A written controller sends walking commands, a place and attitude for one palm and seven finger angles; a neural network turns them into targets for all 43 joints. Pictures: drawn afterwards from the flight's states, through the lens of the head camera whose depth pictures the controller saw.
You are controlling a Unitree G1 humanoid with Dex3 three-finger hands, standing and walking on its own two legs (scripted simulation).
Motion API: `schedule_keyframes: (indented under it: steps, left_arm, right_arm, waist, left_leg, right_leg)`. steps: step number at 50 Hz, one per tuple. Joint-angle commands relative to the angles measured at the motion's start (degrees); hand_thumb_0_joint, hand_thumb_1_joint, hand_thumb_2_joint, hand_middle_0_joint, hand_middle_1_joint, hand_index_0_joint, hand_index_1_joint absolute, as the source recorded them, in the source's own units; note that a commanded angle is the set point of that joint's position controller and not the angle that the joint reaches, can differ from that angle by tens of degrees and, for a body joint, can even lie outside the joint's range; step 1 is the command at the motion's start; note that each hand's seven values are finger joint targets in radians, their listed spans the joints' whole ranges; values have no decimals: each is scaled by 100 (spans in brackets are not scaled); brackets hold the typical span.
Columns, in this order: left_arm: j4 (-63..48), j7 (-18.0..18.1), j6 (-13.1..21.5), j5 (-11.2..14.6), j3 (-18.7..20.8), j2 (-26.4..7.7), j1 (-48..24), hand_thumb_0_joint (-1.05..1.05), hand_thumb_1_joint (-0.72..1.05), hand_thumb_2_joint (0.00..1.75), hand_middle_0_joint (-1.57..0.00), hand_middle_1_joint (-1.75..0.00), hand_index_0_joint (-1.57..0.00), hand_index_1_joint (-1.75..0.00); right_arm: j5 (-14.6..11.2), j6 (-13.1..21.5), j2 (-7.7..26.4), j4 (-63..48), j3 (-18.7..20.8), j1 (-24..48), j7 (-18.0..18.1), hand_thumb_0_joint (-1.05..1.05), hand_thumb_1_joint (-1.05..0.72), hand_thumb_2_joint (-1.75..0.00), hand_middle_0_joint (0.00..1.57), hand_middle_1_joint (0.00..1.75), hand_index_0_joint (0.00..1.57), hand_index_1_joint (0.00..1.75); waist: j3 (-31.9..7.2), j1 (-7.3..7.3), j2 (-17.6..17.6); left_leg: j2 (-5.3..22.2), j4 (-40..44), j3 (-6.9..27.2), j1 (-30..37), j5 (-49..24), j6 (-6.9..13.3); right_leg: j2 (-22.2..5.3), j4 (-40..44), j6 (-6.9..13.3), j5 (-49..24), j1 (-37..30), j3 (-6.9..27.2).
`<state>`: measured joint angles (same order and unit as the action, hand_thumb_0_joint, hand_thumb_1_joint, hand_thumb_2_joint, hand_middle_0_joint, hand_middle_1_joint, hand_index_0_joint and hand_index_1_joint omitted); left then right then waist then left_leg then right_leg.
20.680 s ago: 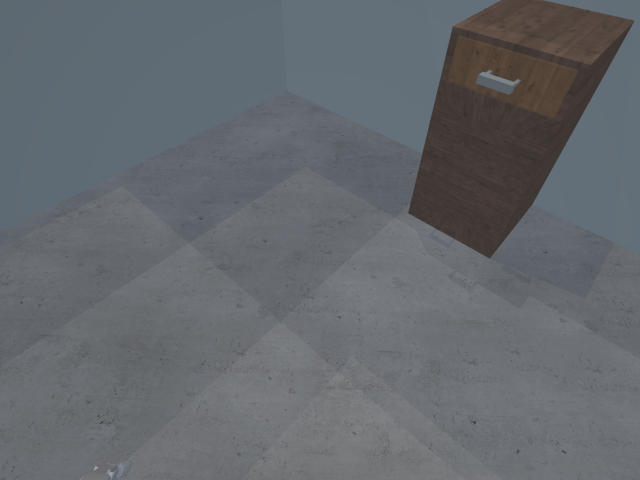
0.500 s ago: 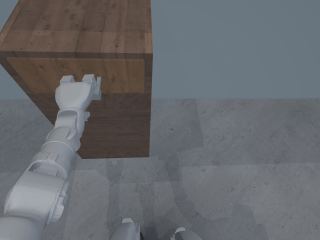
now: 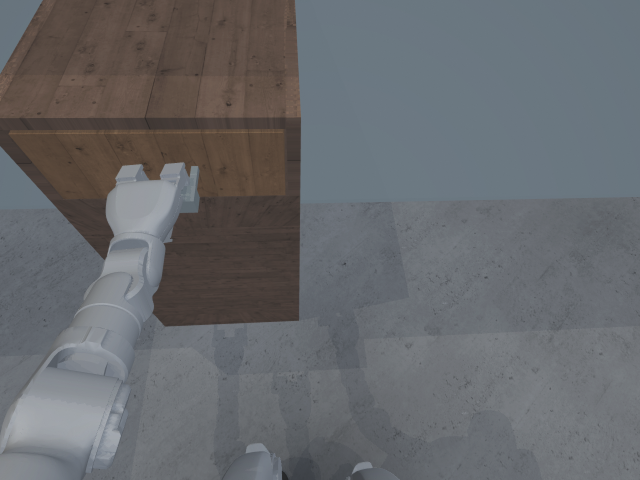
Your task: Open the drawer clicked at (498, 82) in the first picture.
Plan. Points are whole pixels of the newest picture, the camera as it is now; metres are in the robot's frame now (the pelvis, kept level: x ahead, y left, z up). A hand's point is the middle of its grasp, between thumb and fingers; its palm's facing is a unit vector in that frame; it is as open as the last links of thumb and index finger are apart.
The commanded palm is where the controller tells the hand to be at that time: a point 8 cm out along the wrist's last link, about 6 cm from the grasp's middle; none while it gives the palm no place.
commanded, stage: pull the drawer open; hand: left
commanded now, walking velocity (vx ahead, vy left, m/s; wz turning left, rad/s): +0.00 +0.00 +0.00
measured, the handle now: (161, 186) +0.52 +0.21 +0.00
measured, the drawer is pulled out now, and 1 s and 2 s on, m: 0.00 0.12 0.23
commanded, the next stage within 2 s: none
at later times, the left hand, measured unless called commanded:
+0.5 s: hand (154, 270) +0.39 +0.21 -0.01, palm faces -0.03 -0.08 -1.00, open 6.3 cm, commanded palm +0.36 +0.20 +0.04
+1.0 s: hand (148, 305) +0.34 +0.21 -0.01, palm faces -0.02 -0.08 -1.00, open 6.3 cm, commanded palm +0.31 +0.20 +0.04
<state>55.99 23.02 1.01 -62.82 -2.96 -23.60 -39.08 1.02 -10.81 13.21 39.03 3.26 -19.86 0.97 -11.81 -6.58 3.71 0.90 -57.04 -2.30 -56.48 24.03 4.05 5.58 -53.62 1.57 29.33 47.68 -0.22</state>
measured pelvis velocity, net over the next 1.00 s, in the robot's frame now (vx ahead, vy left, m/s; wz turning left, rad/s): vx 0.00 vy -0.01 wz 0.02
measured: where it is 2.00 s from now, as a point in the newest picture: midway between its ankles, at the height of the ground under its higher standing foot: outside the picture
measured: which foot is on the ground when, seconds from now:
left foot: down 0.00-1.00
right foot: down 0.00-1.00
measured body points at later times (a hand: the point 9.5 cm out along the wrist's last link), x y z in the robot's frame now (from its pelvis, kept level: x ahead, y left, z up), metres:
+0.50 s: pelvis +0.01 +0.00 +0.01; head +0.08 +0.00 +0.45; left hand +0.39 +0.21 +0.04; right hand +0.10 -0.26 -0.12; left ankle +0.02 +0.07 -0.67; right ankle -0.05 -0.11 -0.67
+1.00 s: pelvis +0.00 -0.01 +0.01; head +0.06 -0.01 +0.46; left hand +0.34 +0.21 +0.04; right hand +0.11 -0.26 -0.12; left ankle +0.02 +0.07 -0.67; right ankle -0.05 -0.11 -0.67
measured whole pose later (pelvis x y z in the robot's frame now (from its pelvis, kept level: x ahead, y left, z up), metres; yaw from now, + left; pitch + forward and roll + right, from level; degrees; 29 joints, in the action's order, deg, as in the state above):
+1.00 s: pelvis +0.00 -0.01 +0.01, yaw +1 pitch +17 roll -2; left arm 31.4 25.3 -1.1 -61.8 -6.8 -19.0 -11.2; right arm 0.2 -11.5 13.3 35.5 3.0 -14.6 0.9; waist -11.3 -2.1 3.6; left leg 0.1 -53.9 -2.8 -47.1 23.8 3.7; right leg 4.8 -51.7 2.0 29.6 38.9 0.4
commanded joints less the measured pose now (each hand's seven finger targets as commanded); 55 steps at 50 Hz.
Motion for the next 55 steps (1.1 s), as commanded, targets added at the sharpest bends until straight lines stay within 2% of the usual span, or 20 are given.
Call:
schedule_keyframes:
  steps: [1,3,6,10,12,15,19,20,22,23,29,31,33,41,43,46,50,52,53,55]
  left_arm:
    - [-1247,214,68,165,321,-869,-1162,0,90,90,-40,-135,-40,-135]
    - [-1259,209,55,147,297,-823,-879,0,90,90,-40,-135,-40,-135]
    - [-1762,231,88,182,267,-740,-631,0,90,90,-40,-135,-40,-135]
    - [-2025,288,24,186,35,-386,-207,0,90,90,-40,-135,-40,-135]
    - [-2208,312,21,152,198,-547,32,0,90,90,-40,-135,-40,-135]
    - [-2346,342,-59,177,-41,-256,240,0,90,90,-40,-135,-40,-135]
    - [-2480,407,-111,93,20,-376,80,0,90,90,-40,-135,-40,-135]
    - [-2449,413,-145,113,-122,-176,205,0,90,90,-40,-135,-40,-135]
    - [-2467,426,-157,72,1,-317,255,0,90,90,-40,-135,-40,-135]
    - [-2456,425,-186,120,-111,-190,246,0,90,90,-40,-135,-40,-135]
    - [-2591,391,-159,116,-14,-345,345,0,90,90,-40,-135,-40,-135]
    - [-2667,389,-152,129,124,-462,710,0,90,90,-40,-135,-40,-135]
    - [-2794,389,-156,181,-32,-231,979,0,90,90,-40,-135,-40,-135]
    - [-3291,434,-186,210,76,-316,1629,0,90,90,-40,-135,-40,-135]
    - [-3321,453,-217,191,-73,-195,1623,0,90,90,-40,-135,-40,-135]
    - [-3415,488,-239,196,137,-392,1830,0,90,90,-40,-135,-40,-135]
    - [-3614,497,-274,214,-25,-212,2101,0,90,90,-40,-135,-40,-135]
    - [-3681,504,-288,186,105,-330,2316,0,90,90,-40,-135,-40,-135]
    - [-3743,486,-326,232,-135,-83,2366,0,90,90,-40,-135,-40,-135]
    - [-3910,503,-311,233,-28,-181,2510,0,90,90,-40,-135,-40,-135]
  right_arm:
    - [47,15,917,-455,336,-578,13,0,-90,-90,20,30,20,30]
    - [34,-16,916,-473,337,-528,11,0,-90,-90,20,30,20,30]
    - [29,-31,904,-547,357,-414,-11,0,-90,-90,20,30,20,30]
    - [13,-53,882,-594,381,-284,-50,0,-90,-90,20,30,20,30]
    - [4,-59,878,-625,379,-222,-57,0,-90,-90,20,30,20,30]
    - [1,-55,853,-684,373,-95,-64,0,-90,-90,20,30,20,30]
    - [0,-49,854,-694,354,1,-45,0,-90,-90,20,30,20,30]
    - [3,-41,831,-722,357,38,-52,0,-90,-90,20,30,20,30]
    - [-8,-49,820,-741,342,104,-43,0,-90,-90,20,30,20,30]
    - [2,-37,829,-757,343,107,-35,0,-90,-90,20,30,20,30]
    - [-27,-40,798,-866,282,285,14,0,-90,-90,20,30,20,30]
    - [-24,-29,813,-925,280,343,25,0,-90,-90,20,30,20,30]
    - [-26,-13,778,-964,281,355,9,0,-90,-90,20,30,20,30]
    - [-34,71,785,-1050,262,537,5,0,-90,-90,20,30,20,30]
    - [-36,77,777,-1056,251,559,8,0,-90,-90,20,30,20,30]
    - [-24,108,798,-1045,255,590,22,0,-90,-90,20,30,20,30]
    - [-42,140,758,-1092,244,663,21,0,-90,-90,20,30,20,30]
    - [-51,127,749,-1113,218,746,14,0,-90,-90,20,30,20,30]
    - [-43,154,756,-1141,229,734,4,0,-90,-90,20,30,20,30]
    - [-36,174,750,-1160,238,768,-6,0,-90,-90,20,30,20,30]
  waist:
    - [-2535,196,166]
    - [-2341,219,27]
    - [-2481,277,98]
    - [-2227,261,82]
    - [-2337,343,45]
    - [-2031,278,19]
    - [-1958,289,-15]
    - [-1888,268,51]
    - [-1949,350,32]
    - [-1804,281,23]
    - [-1809,372,-154]
    - [-1840,466,-48]
    - [-1829,469,-65]
    - [-1721,529,-124]
    - [-1458,473,-75]
    - [-1604,547,-232]
    - [-1519,562,-148]
    - [-1584,629,-191]
    - [-1421,550,-97]
    - [-1481,599,-167]
  left_leg:
    - [-6,389,366,3226,-3337,-150]
    - [-1,417,344,3149,-3329,-135]
    - [23,475,374,3382,-3651,-147]
    - [49,537,388,3507,-3694,-151]
    - [66,555,418,3614,-3868,-162]
    - [39,597,413,3526,-3606,-151]
    - [47,618,471,3548,-3400,-173]
    - [27,621,470,3586,-3325,-167]
    - [20,636,476,3583,-3259,-181]
    - [10,620,456,3538,-3160,-160]
    - [-73,648,355,3217,-2728,-134]
    - [-80,657,380,3272,-2834,-139]
    - [-79,637,355,3318,-2935,-128]
    - [-82,706,353,3208,-2710,-129]
    - [-91,727,364,3128,-2528,-136]
    - [-101,735,333,3086,-2517,-125]
    - [-126,761,304,3090,-2398,-125]
    - [-109,781,329,3160,-2500,-143]
    - [-120,770,338,3153,-2436,-134]
    - [-104,781,341,3192,-2428,-133]
  right_leg:
    - [41,633,89,-3028,-510,-78]
    - [44,654,77,-3089,-563,-74]
    - [26,679,84,-3217,-681,-55]
    - [30,763,69,-3115,-587,-90]
    - [30,731,61,-3179,-634,-79]
    - [19,800,70,-3051,-631,-94]
    - [5,770,77,-2784,-476,-106]
    - [12,796,90,-2713,-455,-121]
    - [4,762,92,-2630,-448,-114]
    - [4,790,102,-2619,-443,-129]
    - [-24,799,98,-2670,-715,-61]
    - [-18,789,126,-2732,-809,-38]
    - [-13,780,119,-2793,-830,-56]
    - [-17,808,126,-2719,-951,-10]
    - [-14,809,128,-2558,-823,-31]
    - [-22,819,125,-2687,-1008,15]
    - [-32,828,125,-2628,-1017,10]
    - [-27,806,118,-2616,-1006,18]
    - [-28,826,129,-2569,-957,-1]
    - [-29,821,127,-2524,-987,-15]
